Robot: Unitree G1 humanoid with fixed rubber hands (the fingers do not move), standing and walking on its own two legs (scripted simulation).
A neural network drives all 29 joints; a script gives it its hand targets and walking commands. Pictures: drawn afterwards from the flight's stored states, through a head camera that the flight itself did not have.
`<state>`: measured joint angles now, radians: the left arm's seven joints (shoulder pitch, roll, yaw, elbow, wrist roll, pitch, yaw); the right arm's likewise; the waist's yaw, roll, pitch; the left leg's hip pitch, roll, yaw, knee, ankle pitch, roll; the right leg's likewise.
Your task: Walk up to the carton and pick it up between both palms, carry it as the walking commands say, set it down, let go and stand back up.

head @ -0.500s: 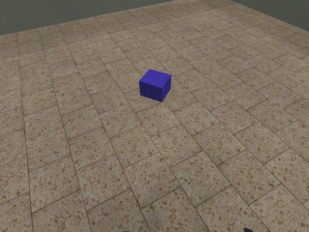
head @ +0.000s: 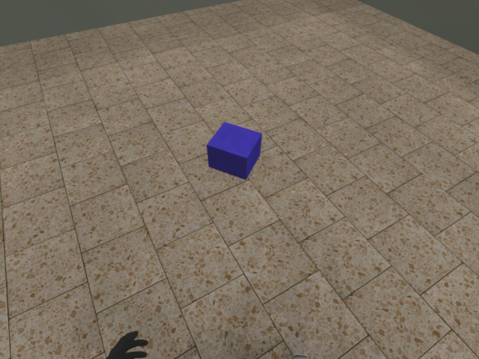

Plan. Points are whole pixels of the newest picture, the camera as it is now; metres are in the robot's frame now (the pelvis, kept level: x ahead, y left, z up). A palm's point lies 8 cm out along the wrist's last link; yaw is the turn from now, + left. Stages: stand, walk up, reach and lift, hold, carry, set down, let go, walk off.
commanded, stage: walk up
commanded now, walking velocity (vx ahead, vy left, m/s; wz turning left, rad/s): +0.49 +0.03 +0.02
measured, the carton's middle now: (234, 150) +1.26 +0.02 -0.68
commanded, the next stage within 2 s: none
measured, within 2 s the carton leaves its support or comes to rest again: neither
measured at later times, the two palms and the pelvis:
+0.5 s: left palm (97, 319) +0.24 +0.30 -0.16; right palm (333, 272) +0.32 -0.19 -0.14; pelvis +0.24 +0.05 -0.02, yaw +1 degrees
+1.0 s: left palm (146, 179) +0.58 +0.26 -0.12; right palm (336, 228) +0.44 -0.23 -0.15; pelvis +0.47 +0.01 -0.01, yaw +1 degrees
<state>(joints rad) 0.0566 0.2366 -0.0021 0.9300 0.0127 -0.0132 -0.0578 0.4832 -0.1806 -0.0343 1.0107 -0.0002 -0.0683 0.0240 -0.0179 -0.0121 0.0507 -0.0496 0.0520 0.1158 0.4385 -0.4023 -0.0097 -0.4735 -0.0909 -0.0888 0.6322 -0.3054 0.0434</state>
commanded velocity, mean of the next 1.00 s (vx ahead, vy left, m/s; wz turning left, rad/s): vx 0.50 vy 0.09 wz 0.02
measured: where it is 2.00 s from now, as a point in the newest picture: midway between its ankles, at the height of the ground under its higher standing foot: (224, 236)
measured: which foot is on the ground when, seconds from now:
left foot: down 0.00-0.06, up 0.08-0.42, down 0.44-0.94, up 0.96-1.00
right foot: up 0.00-0.02, down 0.04-0.46, up 0.48-0.90, down 0.92-1.00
